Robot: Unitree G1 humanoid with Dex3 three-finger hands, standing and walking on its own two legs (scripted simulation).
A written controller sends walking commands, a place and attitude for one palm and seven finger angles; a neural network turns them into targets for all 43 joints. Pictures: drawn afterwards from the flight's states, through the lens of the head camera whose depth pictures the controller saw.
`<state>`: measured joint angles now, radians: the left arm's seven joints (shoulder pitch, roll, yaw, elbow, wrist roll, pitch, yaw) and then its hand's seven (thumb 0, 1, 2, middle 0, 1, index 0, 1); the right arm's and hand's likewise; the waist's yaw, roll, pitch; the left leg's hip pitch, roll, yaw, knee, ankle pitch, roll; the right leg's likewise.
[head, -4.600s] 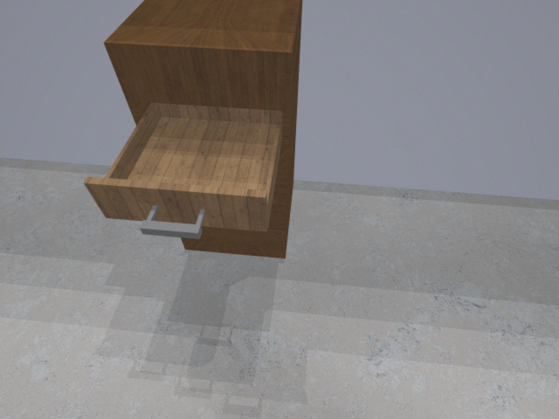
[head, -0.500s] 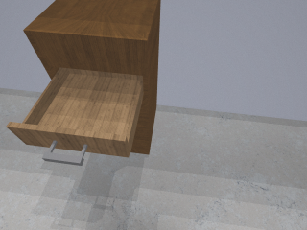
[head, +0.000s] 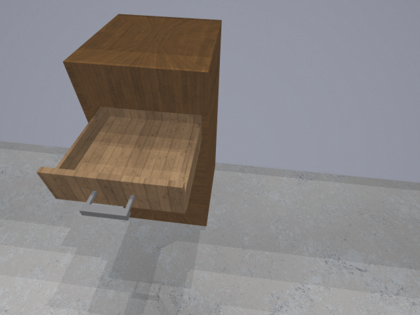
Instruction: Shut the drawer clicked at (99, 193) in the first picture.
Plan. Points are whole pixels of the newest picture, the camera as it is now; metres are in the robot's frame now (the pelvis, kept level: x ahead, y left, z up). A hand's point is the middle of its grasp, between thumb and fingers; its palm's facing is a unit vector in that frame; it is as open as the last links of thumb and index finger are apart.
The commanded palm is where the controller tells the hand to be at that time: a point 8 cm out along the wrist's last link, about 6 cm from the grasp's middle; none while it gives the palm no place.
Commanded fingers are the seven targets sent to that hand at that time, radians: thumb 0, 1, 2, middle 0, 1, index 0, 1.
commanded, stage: come to a stop and stand still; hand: left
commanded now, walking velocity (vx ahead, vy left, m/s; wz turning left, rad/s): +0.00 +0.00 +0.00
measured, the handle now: (108, 204) +0.40 +0.29 -0.10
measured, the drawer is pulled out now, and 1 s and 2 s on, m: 0.30 0.30 0.30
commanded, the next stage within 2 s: look again from close up in 0.14 s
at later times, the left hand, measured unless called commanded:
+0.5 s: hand out of the picture -0.03 +0.13 -0.17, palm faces +0.04 -0.99 -0.13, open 7.4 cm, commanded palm none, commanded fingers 0.00 0.90 0.90 -0.20 -0.30 -0.20 -0.30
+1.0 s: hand out of the picture +0.00 +0.15 -0.17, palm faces +0.05 -0.99 -0.16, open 7.4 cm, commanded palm none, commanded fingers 0.00 0.90 0.90 -0.20 -0.30 -0.20 -0.30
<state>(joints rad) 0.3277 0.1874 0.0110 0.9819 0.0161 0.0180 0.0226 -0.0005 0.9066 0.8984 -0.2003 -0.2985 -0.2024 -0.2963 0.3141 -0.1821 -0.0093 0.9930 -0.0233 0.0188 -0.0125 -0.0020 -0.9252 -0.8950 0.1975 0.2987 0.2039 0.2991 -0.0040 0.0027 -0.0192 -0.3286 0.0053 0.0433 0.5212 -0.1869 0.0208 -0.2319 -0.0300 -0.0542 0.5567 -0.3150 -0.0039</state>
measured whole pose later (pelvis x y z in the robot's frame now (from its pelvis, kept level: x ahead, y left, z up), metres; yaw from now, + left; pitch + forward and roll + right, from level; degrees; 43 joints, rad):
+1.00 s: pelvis +0.02 -0.01 +0.00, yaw +0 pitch -1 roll +0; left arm 0.35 0.13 0.01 1.09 0.01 -0.01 0.02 0.00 0.91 0.90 -0.20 -0.30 -0.20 -0.30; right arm 0.32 -0.14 0.00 1.10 -0.01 0.00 -0.02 0.01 -0.92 -0.90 0.20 0.30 0.20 0.30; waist 0.01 0.00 0.00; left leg -0.29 0.03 0.04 0.50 -0.20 0.00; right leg -0.17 -0.01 -0.06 0.50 -0.32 -0.02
